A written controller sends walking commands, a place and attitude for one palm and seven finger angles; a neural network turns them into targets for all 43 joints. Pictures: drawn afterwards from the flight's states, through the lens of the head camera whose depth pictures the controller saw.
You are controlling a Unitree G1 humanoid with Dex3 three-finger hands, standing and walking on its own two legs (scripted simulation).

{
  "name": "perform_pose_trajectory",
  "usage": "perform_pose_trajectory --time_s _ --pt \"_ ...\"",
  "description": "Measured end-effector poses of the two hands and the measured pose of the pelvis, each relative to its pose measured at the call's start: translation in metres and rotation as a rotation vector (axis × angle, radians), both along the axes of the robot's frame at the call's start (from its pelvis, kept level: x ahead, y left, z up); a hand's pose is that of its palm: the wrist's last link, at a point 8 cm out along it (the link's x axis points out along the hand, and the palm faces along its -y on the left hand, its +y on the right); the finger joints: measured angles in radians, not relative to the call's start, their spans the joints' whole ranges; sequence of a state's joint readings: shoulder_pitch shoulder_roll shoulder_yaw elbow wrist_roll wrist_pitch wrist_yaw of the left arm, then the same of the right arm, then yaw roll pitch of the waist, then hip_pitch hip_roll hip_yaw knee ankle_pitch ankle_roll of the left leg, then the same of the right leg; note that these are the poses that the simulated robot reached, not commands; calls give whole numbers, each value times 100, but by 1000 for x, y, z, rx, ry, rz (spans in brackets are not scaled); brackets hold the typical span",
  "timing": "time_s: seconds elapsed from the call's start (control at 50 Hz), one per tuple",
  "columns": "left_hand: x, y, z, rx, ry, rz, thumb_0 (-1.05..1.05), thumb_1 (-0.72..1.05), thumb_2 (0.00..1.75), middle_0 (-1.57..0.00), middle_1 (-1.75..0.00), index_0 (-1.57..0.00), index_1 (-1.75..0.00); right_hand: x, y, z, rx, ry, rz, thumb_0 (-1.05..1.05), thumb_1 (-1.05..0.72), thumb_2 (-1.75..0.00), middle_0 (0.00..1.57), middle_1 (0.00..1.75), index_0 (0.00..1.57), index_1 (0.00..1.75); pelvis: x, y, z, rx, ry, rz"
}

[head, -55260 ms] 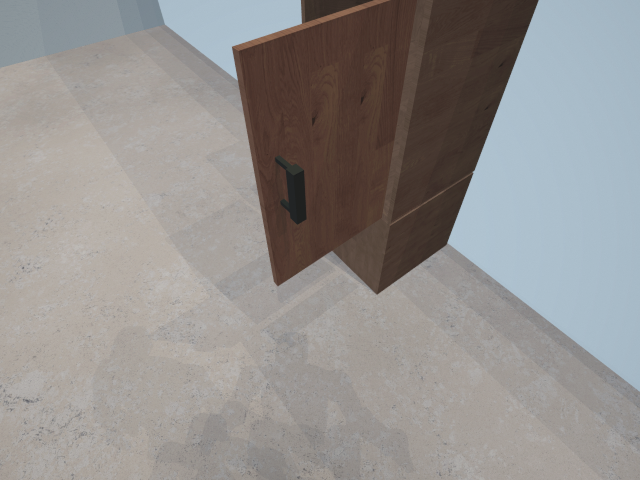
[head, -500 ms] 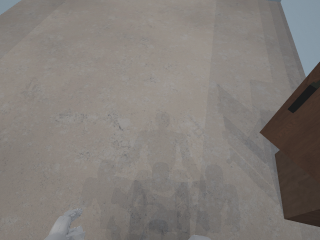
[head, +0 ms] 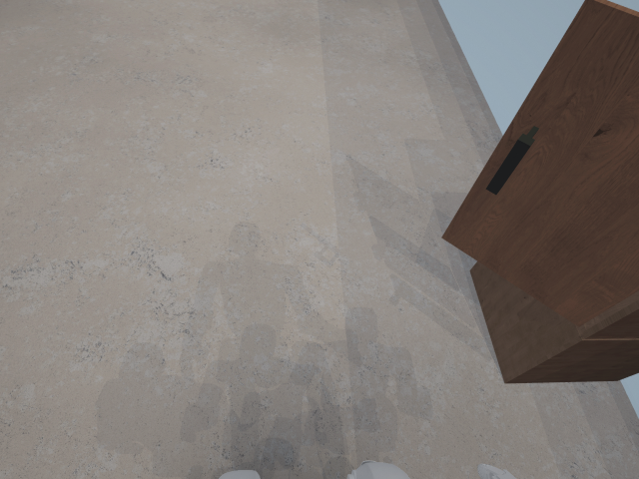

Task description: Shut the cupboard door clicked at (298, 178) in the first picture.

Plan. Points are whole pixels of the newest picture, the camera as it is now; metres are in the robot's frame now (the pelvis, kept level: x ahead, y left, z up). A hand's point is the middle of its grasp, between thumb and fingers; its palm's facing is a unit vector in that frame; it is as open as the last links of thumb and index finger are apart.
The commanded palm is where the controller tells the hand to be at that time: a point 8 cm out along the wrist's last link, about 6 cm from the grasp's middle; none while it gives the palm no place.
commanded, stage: turn to face it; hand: left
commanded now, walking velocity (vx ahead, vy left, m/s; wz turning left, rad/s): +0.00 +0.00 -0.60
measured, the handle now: (513, 160) +0.68 -0.32 -0.01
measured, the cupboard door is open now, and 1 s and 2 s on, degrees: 48 48 48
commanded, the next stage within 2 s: take the last steps up to it in 0.94 s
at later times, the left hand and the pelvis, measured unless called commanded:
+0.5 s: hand (226, 445) +0.17 +0.13 -0.15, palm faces -0.30 -0.92 -0.27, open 7.4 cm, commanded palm none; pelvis +0.01 -0.03 +0.00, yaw -17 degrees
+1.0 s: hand (254, 398) +0.24 +0.11 -0.16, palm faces -0.50 -0.84 -0.22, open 7.4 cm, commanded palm none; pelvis +0.04 -0.02 +0.01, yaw -31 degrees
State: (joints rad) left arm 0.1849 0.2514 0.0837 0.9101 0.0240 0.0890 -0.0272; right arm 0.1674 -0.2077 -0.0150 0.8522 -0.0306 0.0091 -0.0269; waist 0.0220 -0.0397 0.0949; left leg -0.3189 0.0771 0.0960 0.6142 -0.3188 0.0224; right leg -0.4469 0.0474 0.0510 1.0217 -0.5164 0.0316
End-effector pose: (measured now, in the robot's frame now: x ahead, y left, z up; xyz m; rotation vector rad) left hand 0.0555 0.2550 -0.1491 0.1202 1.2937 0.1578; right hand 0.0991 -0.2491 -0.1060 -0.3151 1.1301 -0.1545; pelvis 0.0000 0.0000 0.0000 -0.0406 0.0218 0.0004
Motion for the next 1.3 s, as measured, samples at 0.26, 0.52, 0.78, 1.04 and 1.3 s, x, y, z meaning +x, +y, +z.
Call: perform_pose_trajectory --time_s 0.26,0.52,0.78,1.04,1.3 --pt "89 -20 27 46 -86 -225 1 91 90 -20 -30 -20 -30 -87 -18 -15 60 117 -242 1 -91 -90 20 30 21 30 5 -11 6 -4 -3 -169" --pt "121 -75 31 75 -105 -392 1 91 89 -20 -30 -20 -30 -107 -55 -26 75 96 -413 1 -91 -90 20 30 20 30 13 -31 2 36 -2 -313" --pt "161 -62 6 7 -40 -472 1 91 89 -20 -30 -20 -30 -92 -14 -4 24 25 -480 1 -91 -90 20 30 20 30 42 -6 1 7 5 -452" --pt "204 -114 22 30 -112 -634 1 91 90 -20 -30 -20 -30 -171 5 -29 130 162 -683 1 -91 -90 20 30 21 30 43 -24 -1 23 -6 -561" --pt "181 -122 9 -9 -16 -627 1 90 89 -20 -30 -20 -30 -148 -8 -20 117 129 -710 1 -91 -90 20 30 20 30 72 -37 3 10 -14 -588"
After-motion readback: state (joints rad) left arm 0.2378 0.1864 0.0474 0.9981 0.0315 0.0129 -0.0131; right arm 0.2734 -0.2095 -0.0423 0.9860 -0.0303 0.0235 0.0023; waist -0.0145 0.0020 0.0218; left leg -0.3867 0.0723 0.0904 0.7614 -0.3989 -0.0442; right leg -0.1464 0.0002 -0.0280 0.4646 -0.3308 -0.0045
